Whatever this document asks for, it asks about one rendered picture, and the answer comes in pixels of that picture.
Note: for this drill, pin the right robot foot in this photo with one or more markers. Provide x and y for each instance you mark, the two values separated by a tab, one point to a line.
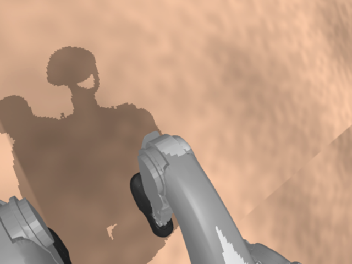
144	206

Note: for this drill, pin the left robot foot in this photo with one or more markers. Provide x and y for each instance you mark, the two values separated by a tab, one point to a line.
60	247

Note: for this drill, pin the right robot hand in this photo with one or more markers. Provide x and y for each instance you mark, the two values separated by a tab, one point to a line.
261	254

